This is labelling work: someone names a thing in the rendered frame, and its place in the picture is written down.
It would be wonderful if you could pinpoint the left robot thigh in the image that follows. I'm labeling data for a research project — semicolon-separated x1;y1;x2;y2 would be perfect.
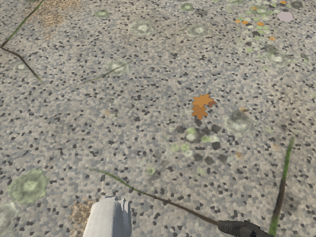
83;197;132;237

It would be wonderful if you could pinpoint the robot right hand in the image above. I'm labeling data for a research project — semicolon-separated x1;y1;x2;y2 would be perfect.
217;220;275;237

